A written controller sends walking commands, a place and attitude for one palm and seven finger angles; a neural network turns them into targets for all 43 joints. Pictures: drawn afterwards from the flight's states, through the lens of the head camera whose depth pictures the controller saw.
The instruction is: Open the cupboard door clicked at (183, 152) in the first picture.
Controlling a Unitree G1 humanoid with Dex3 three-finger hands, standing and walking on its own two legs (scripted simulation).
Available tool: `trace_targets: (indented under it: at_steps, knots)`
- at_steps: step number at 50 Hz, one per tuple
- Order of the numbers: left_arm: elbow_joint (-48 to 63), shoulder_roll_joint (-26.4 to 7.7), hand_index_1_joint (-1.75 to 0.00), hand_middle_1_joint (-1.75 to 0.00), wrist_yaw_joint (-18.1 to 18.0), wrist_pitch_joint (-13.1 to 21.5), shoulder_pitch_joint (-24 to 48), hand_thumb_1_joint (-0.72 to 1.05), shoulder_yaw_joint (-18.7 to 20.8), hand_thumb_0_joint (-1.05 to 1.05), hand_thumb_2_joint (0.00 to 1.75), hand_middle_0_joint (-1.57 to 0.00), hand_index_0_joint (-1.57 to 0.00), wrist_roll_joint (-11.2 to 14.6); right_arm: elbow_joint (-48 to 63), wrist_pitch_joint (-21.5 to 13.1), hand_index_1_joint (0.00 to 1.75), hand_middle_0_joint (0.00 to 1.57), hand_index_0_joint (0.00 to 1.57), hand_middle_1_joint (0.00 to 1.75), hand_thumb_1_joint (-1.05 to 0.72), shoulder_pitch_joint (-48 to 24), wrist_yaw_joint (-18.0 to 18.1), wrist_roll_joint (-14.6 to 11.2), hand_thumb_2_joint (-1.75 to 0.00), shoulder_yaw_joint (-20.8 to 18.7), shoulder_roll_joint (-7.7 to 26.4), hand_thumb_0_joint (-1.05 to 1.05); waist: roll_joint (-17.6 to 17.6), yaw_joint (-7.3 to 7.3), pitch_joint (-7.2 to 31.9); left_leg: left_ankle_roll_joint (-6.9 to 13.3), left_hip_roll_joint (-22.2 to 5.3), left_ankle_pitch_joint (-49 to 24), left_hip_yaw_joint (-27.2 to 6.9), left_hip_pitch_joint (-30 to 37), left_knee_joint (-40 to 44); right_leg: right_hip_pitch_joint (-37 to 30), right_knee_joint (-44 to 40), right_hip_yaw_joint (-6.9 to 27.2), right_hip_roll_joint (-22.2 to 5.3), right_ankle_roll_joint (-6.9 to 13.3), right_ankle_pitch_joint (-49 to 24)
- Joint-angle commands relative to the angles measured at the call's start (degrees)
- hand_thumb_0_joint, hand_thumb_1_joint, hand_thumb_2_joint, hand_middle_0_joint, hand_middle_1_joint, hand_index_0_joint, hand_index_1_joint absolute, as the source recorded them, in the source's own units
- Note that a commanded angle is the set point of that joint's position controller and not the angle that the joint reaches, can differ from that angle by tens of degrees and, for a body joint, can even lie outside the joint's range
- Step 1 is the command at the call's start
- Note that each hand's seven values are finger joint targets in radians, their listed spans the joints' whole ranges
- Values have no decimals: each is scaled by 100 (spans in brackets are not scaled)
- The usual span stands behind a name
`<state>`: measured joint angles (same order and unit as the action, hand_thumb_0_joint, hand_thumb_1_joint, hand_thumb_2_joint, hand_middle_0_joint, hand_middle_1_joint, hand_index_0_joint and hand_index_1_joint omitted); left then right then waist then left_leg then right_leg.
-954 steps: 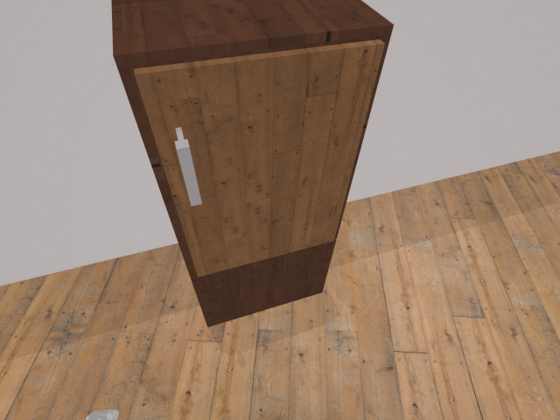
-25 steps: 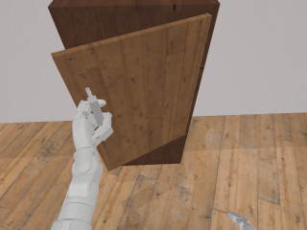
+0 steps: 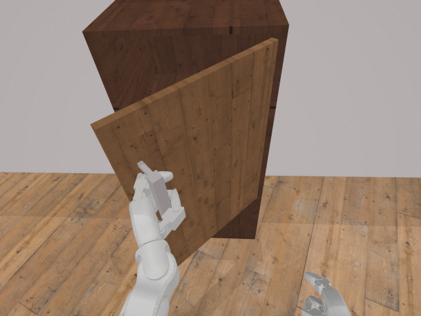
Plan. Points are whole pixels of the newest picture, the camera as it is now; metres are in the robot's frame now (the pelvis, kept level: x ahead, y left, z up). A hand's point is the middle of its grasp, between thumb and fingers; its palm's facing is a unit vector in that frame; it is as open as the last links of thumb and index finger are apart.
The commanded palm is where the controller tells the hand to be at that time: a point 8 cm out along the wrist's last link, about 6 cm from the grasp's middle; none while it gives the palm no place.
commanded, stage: open thumb and fingers to let go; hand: left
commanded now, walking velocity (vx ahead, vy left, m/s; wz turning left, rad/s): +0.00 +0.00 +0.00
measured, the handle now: (156, 193) +0.33 +0.12 +0.08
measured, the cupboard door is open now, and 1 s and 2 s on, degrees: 45 43 44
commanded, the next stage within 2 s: slide the hand sideways off the handle in 0.70 s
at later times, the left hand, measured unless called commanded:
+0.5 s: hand (173, 205) +0.30 +0.08 +0.08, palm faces +0.37 -0.93 +0.00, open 13.7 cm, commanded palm +0.26 +0.13 +0.08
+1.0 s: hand (160, 219) +0.28 +0.10 +0.08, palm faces -0.16 -0.98 -0.08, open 15.9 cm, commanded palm +0.26 +0.15 +0.08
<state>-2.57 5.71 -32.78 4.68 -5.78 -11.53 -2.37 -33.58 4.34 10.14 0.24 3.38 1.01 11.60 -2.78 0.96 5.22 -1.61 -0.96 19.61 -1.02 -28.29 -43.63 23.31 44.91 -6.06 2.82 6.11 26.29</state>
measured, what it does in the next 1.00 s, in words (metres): shifts its weight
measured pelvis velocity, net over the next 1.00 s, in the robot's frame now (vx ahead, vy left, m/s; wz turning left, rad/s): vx -0.01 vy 0.05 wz -0.04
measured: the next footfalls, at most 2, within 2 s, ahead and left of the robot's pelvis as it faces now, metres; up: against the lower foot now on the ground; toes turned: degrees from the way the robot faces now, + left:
none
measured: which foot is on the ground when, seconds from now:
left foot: down 0.00-1.00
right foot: down 0.00-1.00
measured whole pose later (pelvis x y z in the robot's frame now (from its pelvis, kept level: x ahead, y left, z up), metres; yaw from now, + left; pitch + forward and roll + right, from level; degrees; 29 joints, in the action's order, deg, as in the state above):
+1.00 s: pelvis -0.01 +0.05 +0.00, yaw -2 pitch +4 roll +0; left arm -7.5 -5.3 -4.3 12.7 -1.2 -12.2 3.1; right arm -31.5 2.9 11.7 2.0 0.0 2.1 12.0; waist -2.9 -0.3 3.9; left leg 1.1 1.8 20.2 -1.2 -30.9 -46.7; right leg 25.9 46.9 -2.9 1.3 2.4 25.4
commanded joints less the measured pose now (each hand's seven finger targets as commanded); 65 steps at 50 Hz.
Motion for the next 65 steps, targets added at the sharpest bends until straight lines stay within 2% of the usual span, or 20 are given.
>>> trace_targets:
  at_steps: [1, 5, 8, 14, 16, 22, 25, 30, 34, 40, 41, 42, 43, 46, 48, 51, 55, 56, 59, 65]
  knots:
    - [1204, -32, -130, -130, 41, 485, 1121, 41, 280, 0, 69, -36, -36, -89, 851, -309, 30, 20, 20, 30, -90, -661, 63, -33, -90, -174, 331, 0, 1006, -57, 1109, 223, 244, -864, -69, 344, 38, -536, -1242, 1352, -772, -797, -3057]
    - [1202, -184, -127, -127, 222, 600, 1121, 13, 420, 0, 57, -35, -35, 8, 821, -291, 30, 20, 20, 30, -90, -587, 101, -41, -90, -203, 383, 0, 1164, -52, 1166, 235, 244, -899, -73, 242, 64, -744, -1180, 1460, -853, -910, -3712]
    - [1241, -197, -124, -124, 335, 684, 1155, -8, 412, 0, 48, -33, -33, 76, 824, -287, 30, 20, 20, 30, -90, -575, 100, -77, -90, -204, 390, 0, 978, -58, 1097, 236, 250, -849, -82, 247, 121, -708, -1145, 1397, -841, -881, -3572]
    - [1205, -274, -120, -120, 370, 816, 992, -50, 568, 0, 30, -30, -30, 188, 842, -325, 30, 20, 20, 30, -90, -633, 122, -80, -90, -209, 402, 0, 1045, -87, 1024, 242, 260, -777, -122, 184, 65, -666, -1191, 1508, -861, -921, -3531]
    - [1080, -261, -120, -120, 373, 823, 986, -50, 558, 0, 30, -30, -30, 167, 822, -336, 30, 20, 20, 30, -90, -601, 122, -84, -90, -218, 405, 0, 1160, -68, 887, 246, 258, -735, -144, 143, 56, -612, -1242, 1518, -864, -927, -3399]
    - [984, -326, -90, -90, 270, 838, 1219, -50, 649, 0, 30, -25, -25, 113, 810, -318, 30, 20, 20, 30, -90, -660, 155, -64, -90, -219, 401, 0, 1058, -78, 1033, 258, 261, -751, -136, 192, 41, -496, -1179, 1442, -838, -880, -3144]
    - [1064, -155, -75, -75, 262, 787, 1249, -50, 464, 0, 30, -22, -22, 62, 846, -304, 30, 20, 20, 30, -90, -619, 149, -66, -90, -221, 392, 0, 899, -67, 1192, 258, 267, -895, -95, 300, 53, -520, -1035, 1305, -800, -864, -3489]
    - [951, -90, -50, -50, 177, 655, 1293, -50, 415, 0, 30, -18, -18, 21, 907, -255, 30, 20, 20, 30, -90, -604, 152, -63, -90, -201, 394, 0, 1051, -47, 1065, 271, 268, -842, -75, 312, 74, -376, -1031, 1123, -718, -831, -3171]
    - [933, 75, -30, -30, 37, 598, 1440, -50, 280, 0, 30, -15, -15, -85, 917, -253, 30, 20, 20, 30, -90, -665, 149, -51, -90, -211, 380, 0, 885, -45, 1074, 271, 251, -812, -52, 384, 35, -140, -970, 973, -636, -745, -2718]
    - [771, 250, -30, -30, -136, 450, 1784, -50, 137, 0, 30, -15, -15, -147, 905, -231, 30, 20, 20, 30, -90, -756, 147, -52, -90, -184, 370, 0, 852, -9, 928, 277, 227, -654, -42, 441, 38, 223, -955, 723, -471, -622, -1829]
    - [627, -209, -30, -30, 1058, 756, 1898, -50, -981, 0, 30, -15, -15, -615, 730, -221, 30, 20, 20, 30, -90, -438, 75, -66, -90, -120, 591, 0, 1147, 466, 419, 375, 269, -739, -71, 470, 125, 548, -763, 737, -384, -617, -2100]
    - [1013, -759, -30, -30, 1694, 1043, 2170, -50, -437, 0, 30, -15, -15, -409, 906, -233, 30, 20, 20, 30, -90, -339, 113, -134, -90, -207, 566, 0, 713, 246, 903, 400, 242, -872, -36, 617, 104, 406, -660, 745, -367, -541, -2191]
    - [1052, -985, -30, -30, 2083, 1204, 2197, -50, -374, 0, 30, -15, -15, -354, 931, -227, 30, 20, 20, 30, -90, -321, 167, -158, -90, -187, 568, 0, 546, 187, 1161, 421, 247, -965, -36, 733, 104, 253, -600, 771, -365, -495, -2293]
    - [989, -763, -30, -30, 3116, 1334, 2044, -50, -569, 0, 30, -15, -15, 191, 1114, -356, 30, 20, 20, 30, -90, -279, 219, -299, -90, -136, 564, 0, 167, 167, 1434, 401, 217, -1015, -66, 1075, 131, 256, -584, 653, -290, -429, -2129]
    - [786, -439, -30, -30, 3326, 1196, 2048, -50, -444, 0, 30, -15, -15, 828, 1179, -501, 30, 20, 20, 30, -90, -430, 264, -423, -90, -67, 538, 0, 298, 138, 1105, 338, 180, -591, -140, 1005, 262, 412, -733, 478, -193, -444, -1509]
    - [483, -439, -30, -30, 3065, 941, 1633, -50, 62, 0, 30, -15, -15, 1274, 1211, -691, 30, 20, 20, 30, -90, -567, 260, -475, -90, -32, 595, 0, 729, -69, 747, 276, 144, -161, -266, 808, 495, 468, -842, 304, -119, -447, -843]
    - [1004, -404, -30, -30, 2443, 1003, 1215, -50, -23, 0, 30, -15, -15, 761, 1319, -783, 30, 20, 20, 30, -90, -396, 49, -385, -90, -83, 586, 0, 575, -157, 897, 235, 65, -402, -309, 869, 542, 584, -520, 207, -114, -416, -932]
    - [1064, -576, -30, -30, 2317, 1027, 1085, -50, 57, 0, 30, -15, -15, 580, 1333, -775, 30, 20, 20, 30, -90, -371, 3, -357, -90, -100, 604, 0, 459, -200, 927, 231, 64, -460, -313, 823, 528, 561, -463, 232, -120, -389, -945]
    - [1378, -535, -30, -30, 2136, 1075, 671, -50, -95, 0, 30, -15, -15, 260, 1463, -731, 30, 20, 20, 30, -90, -327, -121, -315, -90, -116, 569, 0, 323, -198, 914, 206, 14, -525, -270, 814, 481, 648, -347, 224, -112, -355, -942]
    - [2058, -778, -30, -30, 2124, 1009, 293, -50, -28, 0, 30, -15, -15, 181, 1652, -623, 30, 20, 20, 30, -90, -354, -113, -313, -90, -98, 558, 0, 321, -153, 787, 233, 3, -328, -218, 651, 453, 599, -388, 284, -91, -352, -830]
